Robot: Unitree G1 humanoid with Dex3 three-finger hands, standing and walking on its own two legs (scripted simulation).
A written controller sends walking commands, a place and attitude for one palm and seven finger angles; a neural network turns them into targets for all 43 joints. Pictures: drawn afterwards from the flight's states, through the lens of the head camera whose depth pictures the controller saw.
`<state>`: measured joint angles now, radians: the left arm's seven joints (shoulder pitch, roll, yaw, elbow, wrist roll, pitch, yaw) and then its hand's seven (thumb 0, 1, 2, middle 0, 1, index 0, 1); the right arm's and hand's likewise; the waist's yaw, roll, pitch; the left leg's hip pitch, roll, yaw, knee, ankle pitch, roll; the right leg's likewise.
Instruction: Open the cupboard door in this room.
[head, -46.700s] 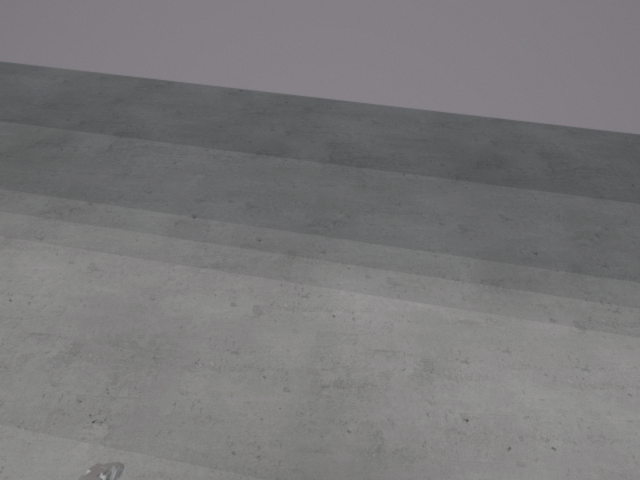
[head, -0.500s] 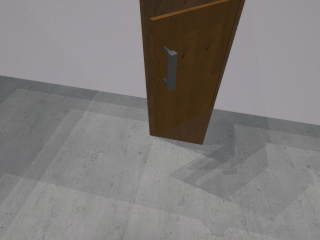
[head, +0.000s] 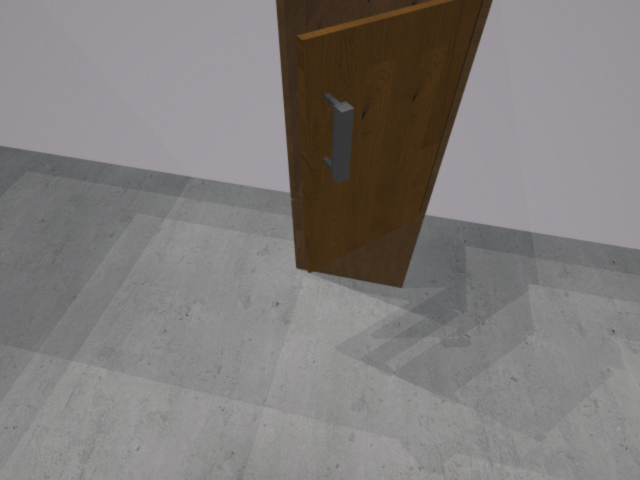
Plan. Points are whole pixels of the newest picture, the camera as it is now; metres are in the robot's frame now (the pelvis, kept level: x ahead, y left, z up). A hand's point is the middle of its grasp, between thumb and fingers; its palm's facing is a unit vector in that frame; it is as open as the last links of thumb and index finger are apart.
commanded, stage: look to check the result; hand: left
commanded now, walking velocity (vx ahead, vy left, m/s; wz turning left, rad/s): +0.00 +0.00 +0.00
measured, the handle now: (334, 139) +0.64 +0.01 +0.06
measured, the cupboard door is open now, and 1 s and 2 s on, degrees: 44 44 44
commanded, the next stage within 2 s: walk to a spot facing it in 0.02 s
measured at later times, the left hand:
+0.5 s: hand out of the picture +0.07 +0.20 -0.18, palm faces -0.13 -0.95 -0.28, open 7.4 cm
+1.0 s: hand out of the picture +0.14 +0.18 -0.19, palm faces -0.37 -0.90 -0.24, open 7.4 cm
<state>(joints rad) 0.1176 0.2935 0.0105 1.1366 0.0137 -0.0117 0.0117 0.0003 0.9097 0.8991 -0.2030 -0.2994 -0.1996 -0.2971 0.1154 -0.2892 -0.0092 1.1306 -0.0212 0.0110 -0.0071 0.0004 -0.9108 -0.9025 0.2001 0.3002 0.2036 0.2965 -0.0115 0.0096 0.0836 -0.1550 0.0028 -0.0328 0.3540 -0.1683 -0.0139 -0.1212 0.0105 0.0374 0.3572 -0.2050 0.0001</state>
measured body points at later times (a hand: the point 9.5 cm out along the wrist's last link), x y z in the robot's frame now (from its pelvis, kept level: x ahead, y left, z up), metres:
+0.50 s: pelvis -0.01 -0.01 -0.02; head +0.04 -0.03 +0.43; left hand +0.08 +0.25 -0.16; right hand +0.02 -0.27 -0.18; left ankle +0.02 +0.13 -0.75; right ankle -0.02 -0.11 -0.74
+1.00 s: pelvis +0.00 +0.00 -0.01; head +0.06 +0.00 +0.43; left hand +0.16 +0.23 -0.17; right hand +0.00 -0.28 -0.14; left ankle +0.05 +0.14 -0.75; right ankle -0.04 -0.11 -0.71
